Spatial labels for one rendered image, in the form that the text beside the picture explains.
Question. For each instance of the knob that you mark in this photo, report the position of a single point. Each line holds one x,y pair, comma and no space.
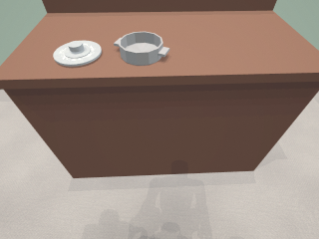
76,46

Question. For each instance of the table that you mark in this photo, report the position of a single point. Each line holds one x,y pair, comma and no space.
234,80

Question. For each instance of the pot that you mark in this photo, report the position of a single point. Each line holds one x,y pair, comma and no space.
141,48

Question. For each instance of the lid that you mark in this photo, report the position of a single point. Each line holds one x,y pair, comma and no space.
91,52

